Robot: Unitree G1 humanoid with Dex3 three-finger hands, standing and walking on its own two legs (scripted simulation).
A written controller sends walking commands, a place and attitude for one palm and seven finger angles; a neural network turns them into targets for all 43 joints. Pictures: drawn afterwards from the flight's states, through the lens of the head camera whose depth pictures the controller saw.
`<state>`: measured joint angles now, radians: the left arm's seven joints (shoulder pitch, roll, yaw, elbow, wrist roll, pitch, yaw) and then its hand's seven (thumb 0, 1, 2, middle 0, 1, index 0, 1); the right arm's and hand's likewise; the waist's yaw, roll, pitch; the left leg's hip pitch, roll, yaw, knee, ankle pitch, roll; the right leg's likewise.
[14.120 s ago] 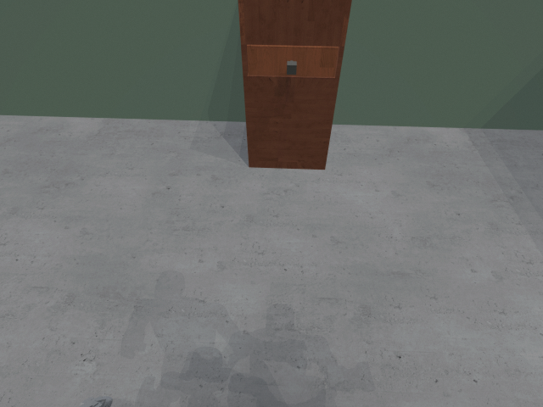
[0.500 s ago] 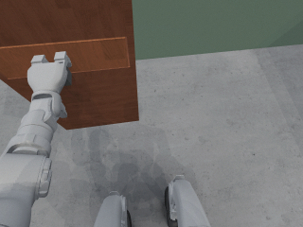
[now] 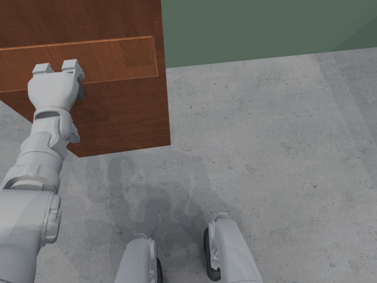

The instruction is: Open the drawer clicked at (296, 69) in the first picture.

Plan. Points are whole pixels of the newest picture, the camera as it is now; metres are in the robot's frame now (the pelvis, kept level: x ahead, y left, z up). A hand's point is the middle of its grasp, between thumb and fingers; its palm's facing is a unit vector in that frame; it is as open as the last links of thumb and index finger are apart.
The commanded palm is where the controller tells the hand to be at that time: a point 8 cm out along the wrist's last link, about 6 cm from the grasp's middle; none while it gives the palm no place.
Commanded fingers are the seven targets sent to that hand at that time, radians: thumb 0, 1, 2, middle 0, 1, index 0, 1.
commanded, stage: lower the fingers behind the handle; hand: left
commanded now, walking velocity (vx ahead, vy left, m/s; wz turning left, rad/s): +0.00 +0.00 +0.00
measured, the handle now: (70, 80) +0.57 +0.22 -0.02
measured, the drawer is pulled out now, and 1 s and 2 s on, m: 0.00 0.00 0.11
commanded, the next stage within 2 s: close the thumb around the handle in 0.02 s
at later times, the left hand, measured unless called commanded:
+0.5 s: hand (67, 103) +0.51 +0.23 -0.03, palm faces -0.07 +0.01 -1.00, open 10.0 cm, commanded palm +0.49 +0.22 +0.02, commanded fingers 0.00 0.62 0.78 -0.38 -1.32 -0.38 -1.32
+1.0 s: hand (69, 106) +0.51 +0.22 -0.04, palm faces -0.05 -0.01 -1.00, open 8.0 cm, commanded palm +0.47 +0.22 +0.02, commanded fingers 0.00 0.90 0.90 -0.40 -1.35 -0.40 -1.35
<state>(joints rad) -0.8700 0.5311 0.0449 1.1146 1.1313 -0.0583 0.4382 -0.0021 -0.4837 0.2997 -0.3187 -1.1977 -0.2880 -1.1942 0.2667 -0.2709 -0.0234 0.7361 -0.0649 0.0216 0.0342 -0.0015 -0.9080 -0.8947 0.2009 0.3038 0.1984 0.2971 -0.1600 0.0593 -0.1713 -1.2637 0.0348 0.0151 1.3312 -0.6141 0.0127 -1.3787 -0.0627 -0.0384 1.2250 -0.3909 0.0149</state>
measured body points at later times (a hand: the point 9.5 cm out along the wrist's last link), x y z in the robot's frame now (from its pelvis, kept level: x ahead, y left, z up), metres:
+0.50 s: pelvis +0.00 +0.00 +0.00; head +0.18 +0.00 +0.42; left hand +0.51 +0.22 +0.02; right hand +0.02 -0.28 -0.13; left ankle -0.01 +0.11 -0.61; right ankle +0.08 -0.14 -0.61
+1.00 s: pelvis +0.01 +0.00 +0.00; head +0.18 +0.00 +0.42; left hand +0.50 +0.22 +0.02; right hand +0.03 -0.28 -0.13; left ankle -0.01 +0.11 -0.61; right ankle +0.08 -0.14 -0.61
